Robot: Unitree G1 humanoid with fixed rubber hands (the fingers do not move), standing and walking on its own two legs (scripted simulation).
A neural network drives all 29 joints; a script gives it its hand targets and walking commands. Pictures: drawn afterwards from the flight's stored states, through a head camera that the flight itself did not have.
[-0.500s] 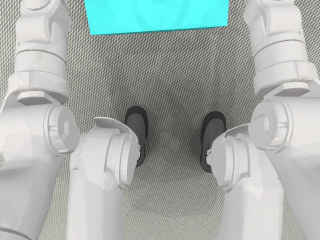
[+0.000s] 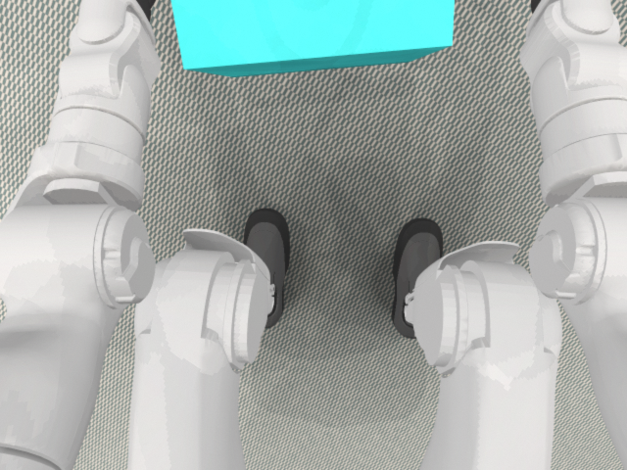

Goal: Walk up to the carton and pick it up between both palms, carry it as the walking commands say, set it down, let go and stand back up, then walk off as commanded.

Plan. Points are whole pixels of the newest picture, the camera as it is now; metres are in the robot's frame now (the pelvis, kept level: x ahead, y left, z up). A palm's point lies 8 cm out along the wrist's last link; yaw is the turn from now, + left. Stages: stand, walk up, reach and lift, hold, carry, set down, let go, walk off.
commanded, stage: set down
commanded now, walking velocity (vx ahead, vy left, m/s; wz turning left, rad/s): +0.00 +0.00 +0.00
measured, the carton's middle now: out of the picture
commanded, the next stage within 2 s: let go in 1.58 s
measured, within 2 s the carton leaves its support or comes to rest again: neither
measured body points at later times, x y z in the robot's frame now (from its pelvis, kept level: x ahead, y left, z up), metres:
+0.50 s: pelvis -0.02 +0.00 +0.01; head +0.35 +0.01 +0.25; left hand +0.54 +0.23 -0.15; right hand +0.56 -0.19 -0.14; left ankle +0.12 +0.11 -0.35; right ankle +0.11 -0.14 -0.35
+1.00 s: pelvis +0.01 +0.00 +0.10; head +0.33 +0.01 +0.42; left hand +0.55 +0.24 +0.00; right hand +0.56 -0.21 +0.00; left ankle +0.12 +0.11 -0.35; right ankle +0.11 -0.14 -0.35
